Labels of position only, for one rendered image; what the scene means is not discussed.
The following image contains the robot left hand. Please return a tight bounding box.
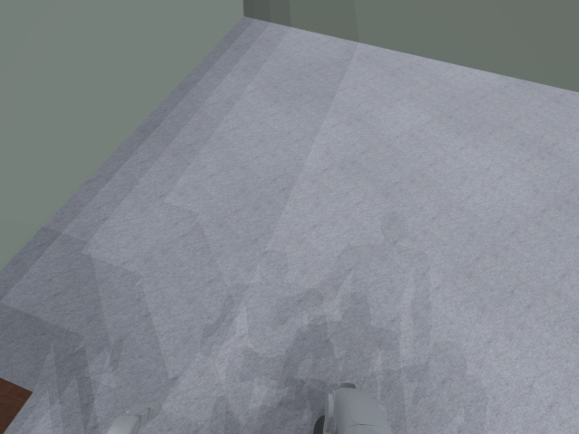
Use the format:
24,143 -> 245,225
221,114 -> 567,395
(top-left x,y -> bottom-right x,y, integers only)
107,401 -> 161,434

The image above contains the cupboard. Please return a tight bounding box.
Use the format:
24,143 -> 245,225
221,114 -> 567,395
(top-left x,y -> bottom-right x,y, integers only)
0,378 -> 33,434

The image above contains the right robot thigh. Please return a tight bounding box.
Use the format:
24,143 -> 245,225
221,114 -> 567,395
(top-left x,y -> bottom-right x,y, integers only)
325,388 -> 394,434

